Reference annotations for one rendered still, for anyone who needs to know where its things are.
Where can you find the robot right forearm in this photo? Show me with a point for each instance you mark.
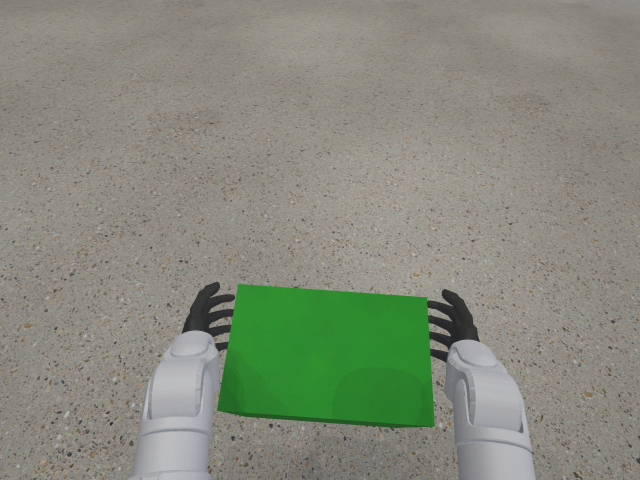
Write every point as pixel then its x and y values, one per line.
pixel 490 424

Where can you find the left robot hand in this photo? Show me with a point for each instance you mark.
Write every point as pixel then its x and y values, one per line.
pixel 199 318

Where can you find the right robot hand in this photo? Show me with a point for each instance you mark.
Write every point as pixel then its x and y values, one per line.
pixel 461 327

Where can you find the robot left forearm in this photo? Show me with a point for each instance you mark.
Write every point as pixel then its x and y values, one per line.
pixel 176 419

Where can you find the carton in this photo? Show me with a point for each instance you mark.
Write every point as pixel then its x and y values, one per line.
pixel 329 356

